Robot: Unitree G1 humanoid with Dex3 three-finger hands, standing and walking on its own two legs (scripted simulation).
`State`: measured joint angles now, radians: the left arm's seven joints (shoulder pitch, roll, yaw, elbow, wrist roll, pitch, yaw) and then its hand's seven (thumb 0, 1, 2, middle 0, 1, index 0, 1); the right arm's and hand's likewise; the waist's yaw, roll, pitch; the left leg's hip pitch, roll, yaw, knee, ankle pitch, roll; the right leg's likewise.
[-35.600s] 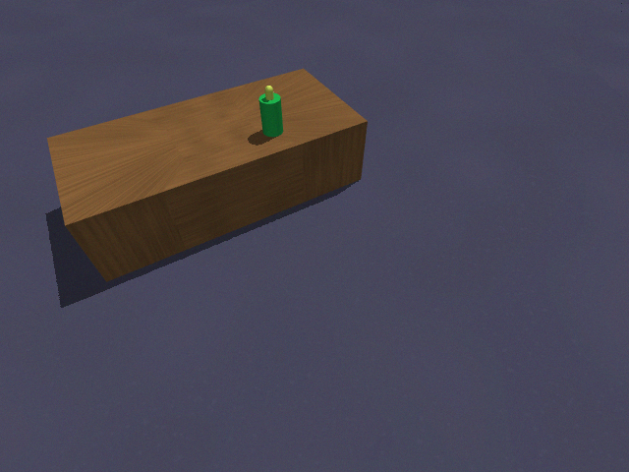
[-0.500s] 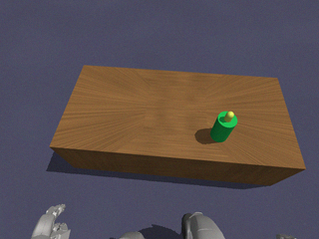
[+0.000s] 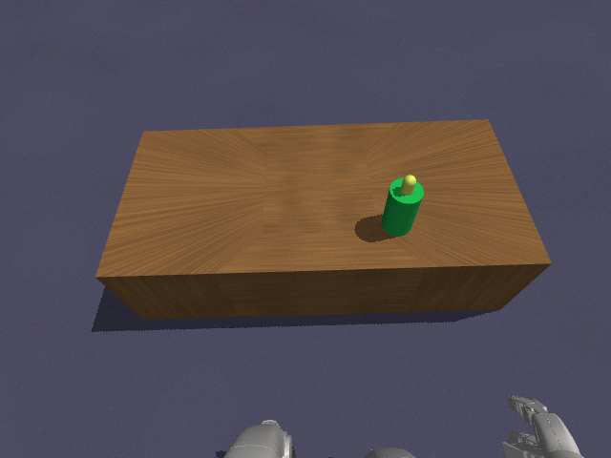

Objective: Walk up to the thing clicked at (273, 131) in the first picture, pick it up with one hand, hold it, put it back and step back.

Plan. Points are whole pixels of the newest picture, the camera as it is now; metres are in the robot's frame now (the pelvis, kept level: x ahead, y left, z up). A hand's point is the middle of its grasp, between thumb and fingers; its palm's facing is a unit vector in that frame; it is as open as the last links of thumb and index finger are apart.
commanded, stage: step back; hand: right
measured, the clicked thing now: (403, 202) +0.72 -0.23 -0.33
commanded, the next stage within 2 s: none
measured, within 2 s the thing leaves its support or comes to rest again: neither
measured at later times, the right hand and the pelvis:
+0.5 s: hand out of the picture -0.04 -0.25 -0.11, palm faces -0.05 +0.89 -0.46, open 7.4 cm; pelvis -0.13 +0.02 +0.01, yaw +0 degrees
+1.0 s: hand out of the picture -0.21 -0.29 -0.15, palm faces -0.07 +0.91 -0.40, open 7.4 cm; pelvis -0.29 -0.03 +0.00, yaw +1 degrees
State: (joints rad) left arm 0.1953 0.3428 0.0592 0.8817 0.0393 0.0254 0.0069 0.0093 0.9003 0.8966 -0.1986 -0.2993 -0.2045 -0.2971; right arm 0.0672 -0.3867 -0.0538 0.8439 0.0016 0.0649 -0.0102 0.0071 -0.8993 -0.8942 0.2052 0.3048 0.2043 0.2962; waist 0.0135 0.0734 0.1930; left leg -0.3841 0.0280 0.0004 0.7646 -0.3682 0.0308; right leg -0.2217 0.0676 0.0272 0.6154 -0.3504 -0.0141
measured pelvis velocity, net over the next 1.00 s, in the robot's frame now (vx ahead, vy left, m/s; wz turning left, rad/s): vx -0.29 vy -0.03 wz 0.02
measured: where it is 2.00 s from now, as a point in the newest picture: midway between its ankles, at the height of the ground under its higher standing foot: outside the picture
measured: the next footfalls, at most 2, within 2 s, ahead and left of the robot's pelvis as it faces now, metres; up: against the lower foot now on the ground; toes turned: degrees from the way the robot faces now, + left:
left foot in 0.26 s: -0.06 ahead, +0.13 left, +0.00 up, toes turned -1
right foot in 0.70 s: -0.21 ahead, -0.14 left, +0.00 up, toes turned -1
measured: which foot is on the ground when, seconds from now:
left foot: up 0.00-0.24, down 0.26-0.74, up 0.76-1.00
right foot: down 0.00-0.30, up 0.32-0.68, down 0.70-1.00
